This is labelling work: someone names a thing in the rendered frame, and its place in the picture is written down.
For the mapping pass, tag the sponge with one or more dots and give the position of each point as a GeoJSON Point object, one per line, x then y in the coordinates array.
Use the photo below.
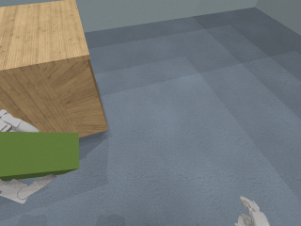
{"type": "Point", "coordinates": [25, 155]}

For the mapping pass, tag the left robot hand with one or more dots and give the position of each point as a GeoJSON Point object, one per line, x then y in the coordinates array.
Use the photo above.
{"type": "Point", "coordinates": [17, 190]}

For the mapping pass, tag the right robot hand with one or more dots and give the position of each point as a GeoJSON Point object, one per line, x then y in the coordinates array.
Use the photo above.
{"type": "Point", "coordinates": [257, 218]}

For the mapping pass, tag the table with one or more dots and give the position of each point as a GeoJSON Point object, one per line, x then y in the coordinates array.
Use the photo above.
{"type": "Point", "coordinates": [46, 77]}

